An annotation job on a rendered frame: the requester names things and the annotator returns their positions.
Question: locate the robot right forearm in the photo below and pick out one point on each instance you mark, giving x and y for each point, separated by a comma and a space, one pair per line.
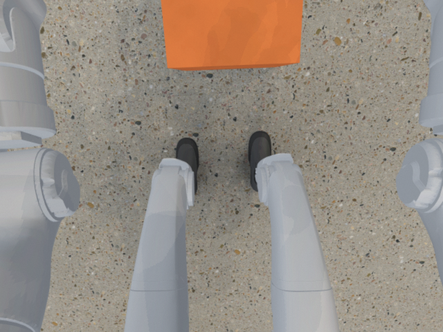
431, 107

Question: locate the left robot foot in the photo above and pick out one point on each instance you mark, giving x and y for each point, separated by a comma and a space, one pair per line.
187, 151

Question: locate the robot left forearm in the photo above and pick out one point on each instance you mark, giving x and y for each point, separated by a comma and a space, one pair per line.
25, 118

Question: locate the left robot upper arm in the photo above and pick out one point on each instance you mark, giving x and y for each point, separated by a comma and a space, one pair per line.
37, 190

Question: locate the right robot upper arm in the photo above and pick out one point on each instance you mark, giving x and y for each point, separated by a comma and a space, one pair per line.
420, 185

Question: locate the robot left thigh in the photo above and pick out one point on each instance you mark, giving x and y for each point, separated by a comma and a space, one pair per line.
158, 297

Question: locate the carton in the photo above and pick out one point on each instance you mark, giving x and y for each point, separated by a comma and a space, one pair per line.
230, 34

